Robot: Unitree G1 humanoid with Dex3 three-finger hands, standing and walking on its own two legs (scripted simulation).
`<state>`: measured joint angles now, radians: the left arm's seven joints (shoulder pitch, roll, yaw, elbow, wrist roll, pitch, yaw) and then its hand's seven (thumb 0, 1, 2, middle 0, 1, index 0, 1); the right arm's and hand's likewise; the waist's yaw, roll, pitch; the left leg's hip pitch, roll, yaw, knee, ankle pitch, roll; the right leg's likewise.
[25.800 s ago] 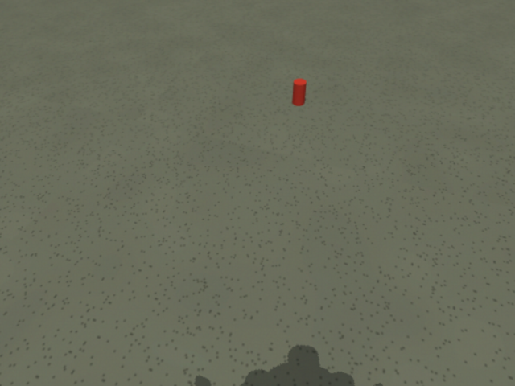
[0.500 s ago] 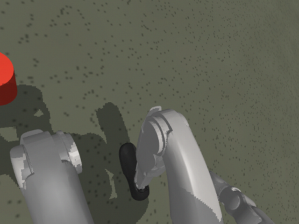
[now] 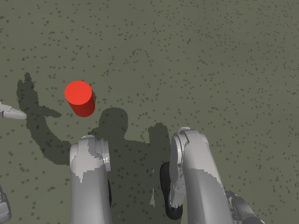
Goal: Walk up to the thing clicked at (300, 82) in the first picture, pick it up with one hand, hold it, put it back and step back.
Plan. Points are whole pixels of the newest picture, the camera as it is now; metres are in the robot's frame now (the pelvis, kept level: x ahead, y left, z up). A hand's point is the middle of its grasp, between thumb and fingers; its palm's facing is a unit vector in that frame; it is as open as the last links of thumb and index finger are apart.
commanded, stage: home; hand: left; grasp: from the side
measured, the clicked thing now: (81, 100) +0.48 +0.22 -0.28
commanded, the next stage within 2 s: none
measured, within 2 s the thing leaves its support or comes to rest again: neither
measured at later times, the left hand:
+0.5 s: hand out of the picture +0.30 +0.27 +0.12, palm faces +0.20 -0.88 -0.43, open 17.1 cm
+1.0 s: hand out of the picture +0.24 +0.20 +0.30, palm faces +0.23 -0.92 -0.32, open 17.3 cm
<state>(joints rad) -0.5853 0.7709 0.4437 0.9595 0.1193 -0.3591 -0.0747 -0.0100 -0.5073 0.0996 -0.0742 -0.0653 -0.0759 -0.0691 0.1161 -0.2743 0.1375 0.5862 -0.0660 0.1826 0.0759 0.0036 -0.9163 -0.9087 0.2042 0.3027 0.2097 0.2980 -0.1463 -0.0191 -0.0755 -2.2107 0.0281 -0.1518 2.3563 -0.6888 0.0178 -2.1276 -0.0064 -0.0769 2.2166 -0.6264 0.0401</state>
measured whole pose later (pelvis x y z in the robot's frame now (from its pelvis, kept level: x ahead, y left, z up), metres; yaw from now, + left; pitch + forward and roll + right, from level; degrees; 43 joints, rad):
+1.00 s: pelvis +0.10 -0.01 +0.35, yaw +8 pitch +11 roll -2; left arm 0.46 0.22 -0.02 0.00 -0.02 0.28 0.17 0.00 -0.52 0.07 -0.06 -0.05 -0.06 -0.06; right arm 0.29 -0.21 0.02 0.48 0.04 -0.05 -0.19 0.01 -0.90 -0.90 0.20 0.30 0.21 0.30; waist -0.04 0.05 -0.18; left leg -0.71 0.05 -0.03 1.02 -0.51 -0.02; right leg -0.69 -0.02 -0.05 0.97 -0.47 0.02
